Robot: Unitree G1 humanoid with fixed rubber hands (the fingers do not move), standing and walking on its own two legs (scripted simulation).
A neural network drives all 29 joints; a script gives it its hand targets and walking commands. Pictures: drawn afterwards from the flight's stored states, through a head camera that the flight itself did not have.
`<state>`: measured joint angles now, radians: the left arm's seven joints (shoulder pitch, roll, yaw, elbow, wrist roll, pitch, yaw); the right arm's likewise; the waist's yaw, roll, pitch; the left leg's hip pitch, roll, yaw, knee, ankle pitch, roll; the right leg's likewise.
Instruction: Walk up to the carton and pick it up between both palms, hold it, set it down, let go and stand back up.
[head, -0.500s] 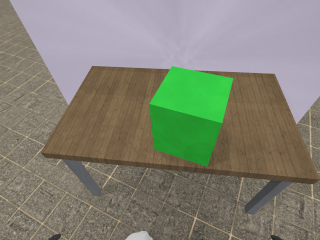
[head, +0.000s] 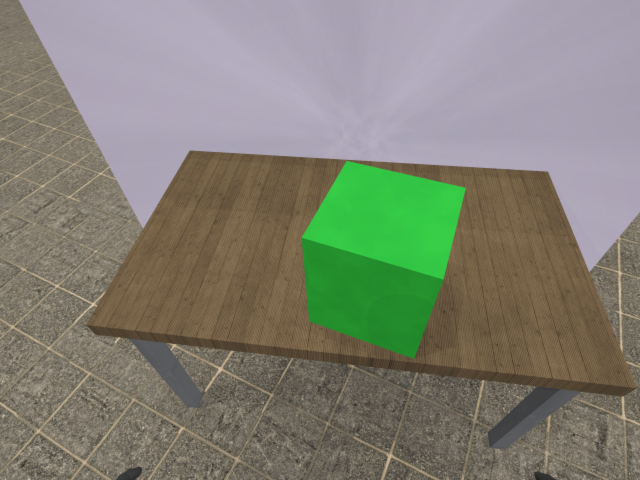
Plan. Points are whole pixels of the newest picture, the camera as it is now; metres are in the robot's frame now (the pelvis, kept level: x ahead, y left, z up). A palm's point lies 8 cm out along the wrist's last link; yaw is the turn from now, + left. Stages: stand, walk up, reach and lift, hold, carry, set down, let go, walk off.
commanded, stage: walk up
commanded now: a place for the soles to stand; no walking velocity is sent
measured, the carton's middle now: (380, 260) +0.50 -0.07 -0.08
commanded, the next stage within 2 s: none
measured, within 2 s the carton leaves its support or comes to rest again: neither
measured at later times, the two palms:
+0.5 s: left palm out of the picture +0.14 +0.28 -0.12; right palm out of the picture +0.05 -0.37 -0.12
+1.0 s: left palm (207, 423) +0.22 +0.20 -0.12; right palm out of the picture +0.16 -0.37 -0.13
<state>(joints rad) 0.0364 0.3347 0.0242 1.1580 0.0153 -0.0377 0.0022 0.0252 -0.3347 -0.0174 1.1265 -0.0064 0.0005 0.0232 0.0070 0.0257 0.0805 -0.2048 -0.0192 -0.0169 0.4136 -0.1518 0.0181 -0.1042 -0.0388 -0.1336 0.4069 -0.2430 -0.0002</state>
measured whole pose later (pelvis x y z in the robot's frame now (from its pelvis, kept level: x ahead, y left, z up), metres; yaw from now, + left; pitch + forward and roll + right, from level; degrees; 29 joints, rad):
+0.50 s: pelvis +0.04 -0.04 -0.02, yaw -3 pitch -3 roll +2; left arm 0.17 0.42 0.10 0.99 0.04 0.00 -0.06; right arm 0.26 -0.40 -0.08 1.00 -0.04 -0.05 -0.01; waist -0.02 -0.04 0.10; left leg -0.22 0.02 0.03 0.62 -0.34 -0.03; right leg -0.36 -0.09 0.03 0.69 -0.33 -0.02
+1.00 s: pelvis +0.09 -0.07 -0.01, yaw -2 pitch -3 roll +0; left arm 0.00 0.30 0.02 1.08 0.00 -0.01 0.00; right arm 0.08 -0.33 -0.02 1.09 0.00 -0.03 -0.01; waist -0.01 0.00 0.10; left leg -0.14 0.03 -0.06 0.51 -0.33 -0.06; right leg -0.23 -0.04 -0.03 0.56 -0.28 0.01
